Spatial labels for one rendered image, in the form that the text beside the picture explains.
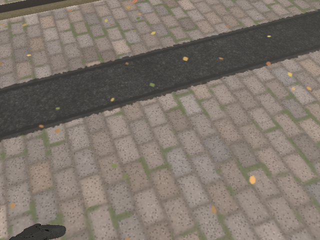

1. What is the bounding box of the robot left hand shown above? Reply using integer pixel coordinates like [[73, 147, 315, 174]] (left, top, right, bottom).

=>
[[9, 223, 66, 240]]

